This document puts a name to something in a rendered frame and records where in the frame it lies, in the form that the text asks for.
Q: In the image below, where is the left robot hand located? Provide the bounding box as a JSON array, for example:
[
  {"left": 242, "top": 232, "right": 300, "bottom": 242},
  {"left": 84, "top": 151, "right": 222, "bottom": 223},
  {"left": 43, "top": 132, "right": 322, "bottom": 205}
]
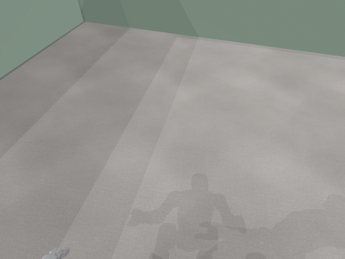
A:
[{"left": 42, "top": 247, "right": 70, "bottom": 259}]

